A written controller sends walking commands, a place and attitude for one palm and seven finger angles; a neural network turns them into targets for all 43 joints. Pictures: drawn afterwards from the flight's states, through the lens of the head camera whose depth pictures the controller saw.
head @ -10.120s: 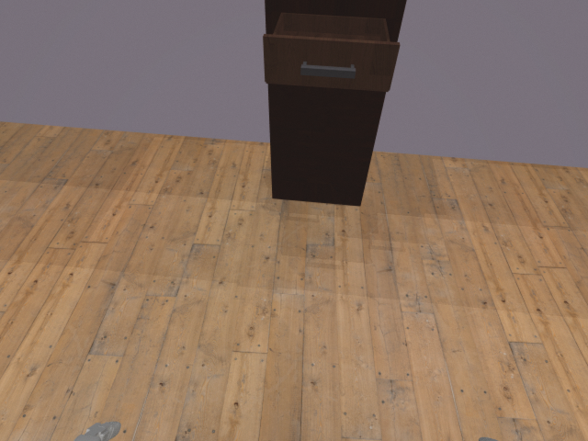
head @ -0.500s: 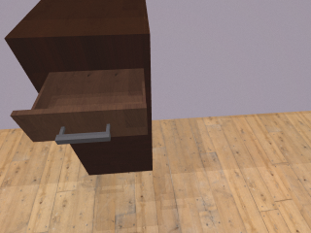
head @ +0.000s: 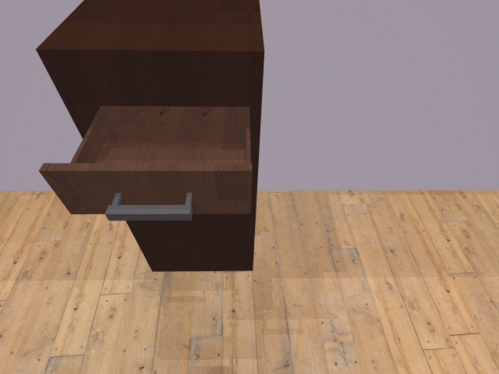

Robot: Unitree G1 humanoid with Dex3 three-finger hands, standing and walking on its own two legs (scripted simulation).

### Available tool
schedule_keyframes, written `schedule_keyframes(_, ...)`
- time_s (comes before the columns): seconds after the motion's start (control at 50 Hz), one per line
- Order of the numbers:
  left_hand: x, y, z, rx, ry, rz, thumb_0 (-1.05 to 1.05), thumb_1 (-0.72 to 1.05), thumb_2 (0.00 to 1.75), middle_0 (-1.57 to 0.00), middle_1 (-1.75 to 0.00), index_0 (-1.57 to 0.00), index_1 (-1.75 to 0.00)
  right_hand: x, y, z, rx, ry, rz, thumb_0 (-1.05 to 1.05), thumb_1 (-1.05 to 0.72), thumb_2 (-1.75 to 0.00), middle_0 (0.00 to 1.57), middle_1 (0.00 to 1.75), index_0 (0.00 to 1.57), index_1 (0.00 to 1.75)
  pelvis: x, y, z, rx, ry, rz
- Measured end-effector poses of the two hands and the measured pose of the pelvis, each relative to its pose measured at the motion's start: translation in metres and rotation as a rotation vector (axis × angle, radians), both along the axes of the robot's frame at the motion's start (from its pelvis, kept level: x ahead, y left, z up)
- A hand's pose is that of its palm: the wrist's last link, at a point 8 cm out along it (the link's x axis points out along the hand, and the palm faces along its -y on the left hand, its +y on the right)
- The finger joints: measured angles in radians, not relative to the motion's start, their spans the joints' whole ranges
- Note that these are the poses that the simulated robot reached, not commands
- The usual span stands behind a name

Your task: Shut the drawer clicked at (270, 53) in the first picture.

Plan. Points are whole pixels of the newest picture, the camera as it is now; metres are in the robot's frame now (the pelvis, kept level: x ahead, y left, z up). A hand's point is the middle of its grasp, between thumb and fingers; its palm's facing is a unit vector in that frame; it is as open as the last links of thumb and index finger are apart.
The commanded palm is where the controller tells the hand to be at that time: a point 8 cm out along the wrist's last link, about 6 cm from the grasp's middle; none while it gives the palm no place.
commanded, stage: look again from close up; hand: left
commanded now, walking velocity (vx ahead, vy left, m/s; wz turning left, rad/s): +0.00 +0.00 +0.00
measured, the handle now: (152, 204) +0.41 +0.22 +0.00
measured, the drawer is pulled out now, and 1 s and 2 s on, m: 0.20 0.20 0.20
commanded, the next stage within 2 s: raise the hand and make a fist in 0.42 s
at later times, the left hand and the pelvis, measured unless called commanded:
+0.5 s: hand out of the picture +0.01 +0.18 -0.17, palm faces +0.00 -0.98 -0.19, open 7.3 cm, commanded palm none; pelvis +0.00 +0.01 +0.00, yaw +0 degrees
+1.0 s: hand out of the picture +0.12 +0.16 -0.05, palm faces +0.19 -0.98 -0.05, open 5.6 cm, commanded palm +0.12 +0.22 -0.02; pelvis -0.02 -0.03 -0.07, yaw +2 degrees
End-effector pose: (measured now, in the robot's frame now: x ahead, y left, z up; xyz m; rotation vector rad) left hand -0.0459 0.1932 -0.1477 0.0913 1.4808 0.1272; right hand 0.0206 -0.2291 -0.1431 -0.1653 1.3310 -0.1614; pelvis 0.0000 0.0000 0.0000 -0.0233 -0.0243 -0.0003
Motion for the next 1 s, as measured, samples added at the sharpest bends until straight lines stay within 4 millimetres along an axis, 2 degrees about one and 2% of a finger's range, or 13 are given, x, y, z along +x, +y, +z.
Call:
schedule_keyframes(0.1, 0.0, 0.021, 0.001, 0.031, -0.016, 0.0, 0.01, 0.91, 0.9, -0.2, -0.3, -0.21, -0.3, -0.002, 0.011, -0.005, 0.013, -0.03, 0.01, 0.01, -0.93, -0.9, 0.2, 0.3, 0.2, 0.3, -0.001, 0.009, -0.003, 0.009, -0.011, 0.004)
schedule_keyframes(0.26, 0.024, 0.048, 0.006, 0.078, -0.079, -0.027, 0.01, 0.91, 0.9, -0.2, -0.3, -0.2, -0.3, -0.022, 0.026, -0.007, 0.046, 0.015, 0.012, 0.01, -0.93, -0.9, 0.2, 0.3, 0.2, 0.3, -0.002, 0.016, -0.002, 0.026, -0.004, 0.0)
schedule_keyframes(0.4, 0.041, 0.048, 0.007, 0.074, -0.099, -0.04, 0.01, 0.91, 0.9, -0.2, -0.3, -0.2, -0.3, -0.037, 0.034, -0.006, 0.065, 0.072, 0.003, 0.01, -0.92, -0.9, 0.2, 0.3, 0.2, 0.3, 0.0, 0.015, 0.0, 0.031, 0.005, -0.002)
schedule_keyframes(0.54, 0.048, 0.036, 0.003, 0.052, -0.096, -0.045, 0.01, 0.92, 0.9, -0.2, -0.3, -0.2, -0.3, -0.037, 0.032, -0.005, 0.062, 0.092, -0.006, 0.01, -0.91, -0.9, 0.2, 0.3, 0.2, 0.3, 0.005, 0.013, 0.0, 0.025, 0.008, -0.003)
schedule_keyframes(0.56, 0.055, 0.04, 0.008, 0.068, -0.124, 0.002, 0.02, 0.93, 0.9, -0.2, -0.3, -0.21, -0.3, -0.032, 0.03, -0.003, 0.056, 0.059, -0.014, 0.01, -0.91, -0.9, 0.2, 0.3, 0.2, 0.3, 0.004, 0.012, -0.001, 0.023, 0.01, -0.003)
schedule_keyframes(0.58, 0.071, 0.046, 0.02, 0.091, -0.223, 0.036, 0.03, 0.95, 0.9, -0.2, -0.3, -0.21, -0.3, -0.025, 0.026, 0.001, 0.031, -0.002, -0.008, 0.01, -0.91, -0.9, 0.2, 0.3, 0.21, 0.3, 0.005, 0.011, -0.001, 0.026, 0.01, -0.005)
schedule_keyframes(0.64, 0.132, 0.057, 0.074, 0.185, -0.625, 0.059, 0.04, 0.96, 0.9, -0.22, -0.32, -0.22, -0.32, 0.006, 0.006, 0.01, -0.028, -0.214, 0.0, 0.03, -0.93, -0.9, 0.2, 0.3, 0.21, 0.3, 0.006, 0.01, -0.004, 0.035, 0.019, 0.004)
schedule_keyframes(0.7, 0.191, 0.049, 0.132, 0.189, -0.986, 0.027, 0.04, 0.95, 0.9, -0.25, -0.35, -0.25, -0.35, 0.05, -0.012, 0.02, -0.062, -0.428, 0.025, 0.03, -0.93, -0.9, 0.2, 0.3, 0.21, 0.3, 0.003, 0.01, -0.008, 0.03, 0.036, 0.025)
schedule_keyframes(0.76, 0.226, 0.027, 0.168, 0.094, -1.293, -0.024, 0.03, 0.94, 0.9, -0.28, -0.39, -0.29, -0.4, 0.096, -0.025, 0.037, -0.081, -0.62, 0.051, 0.02, -0.92, -0.9, 0.2, 0.3, 0.2, 0.3, -0.003, 0.005, -0.017, 0.034, 0.086, 0.013)
schedule_keyframes(0.82, 0.226, 0.003, 0.167, -0.067, -1.475, -0.062, 0.02, 0.93, 0.9, -0.33, -0.45, -0.34, -0.45, 0.135, -0.034, 0.055, -0.092, -0.758, 0.1, 0.02, -0.92, -0.9, 0.2, 0.3, 0.2, 0.3, -0.008, -0.004, -0.031, 0.042, 0.131, -0.004)
schedule_keyframes(0.88, 0.2, -0.007, 0.137, -0.123, -1.458, -0.074, 0.01, 0.92, 0.9, -0.39, -0.51, -0.4, -0.51, 0.168, -0.038, 0.068, -0.105, -0.84, 0.174, 0.02, -0.91, -0.9, 0.2, 0.3, 0.2, 0.3, -0.013, -0.015, -0.047, 0.045, 0.161, -0.003)
schedule_keyframes(0.94, 0.165, 0.0, 0.108, -0.062, -1.331, -0.036, 0.01, 0.91, 0.9, -0.45, -0.57, -0.46, -0.57, 0.194, -0.037, 0.07, -0.106, -0.885, 0.242, 0.01, -0.91, -0.9, 0.2, 0.3, 0.2, 0.3, -0.017, -0.023, -0.06, 0.04, 0.18, 0.012)
schedule_keyframes(1.0, 0.137, 0.016, 0.105, 0.067, -1.292, 0.018, 0.02, 0.91, 0.9, -0.51, -0.63, -0.52, -0.64, 0.208, -0.028, 0.061, -0.081, -0.906, 0.286, 0.01, -0.91, -0.9, 0.2, 0.3, 0.2, 0.3, -0.02, -0.03, -0.069, 0.022, 0.194, 0.034)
